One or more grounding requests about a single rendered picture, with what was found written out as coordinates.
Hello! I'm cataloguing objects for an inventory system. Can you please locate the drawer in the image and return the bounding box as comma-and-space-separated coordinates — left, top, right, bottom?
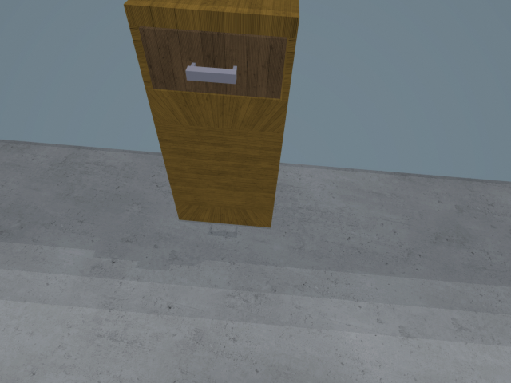
139, 26, 287, 99

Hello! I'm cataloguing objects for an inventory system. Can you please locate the cabinet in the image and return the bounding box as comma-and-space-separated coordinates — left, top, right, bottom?
124, 0, 299, 227

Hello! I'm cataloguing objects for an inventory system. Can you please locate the handle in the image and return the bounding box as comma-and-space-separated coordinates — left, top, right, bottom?
185, 62, 237, 84

